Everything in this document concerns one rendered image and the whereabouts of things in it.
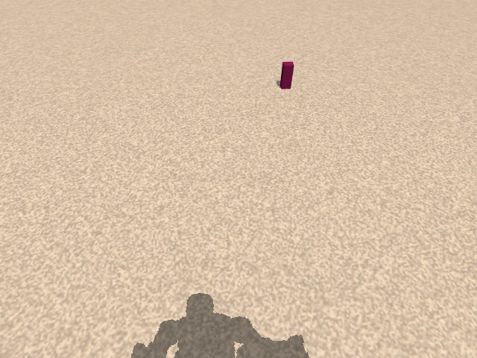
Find carton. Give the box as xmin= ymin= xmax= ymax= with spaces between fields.
xmin=280 ymin=62 xmax=294 ymax=90

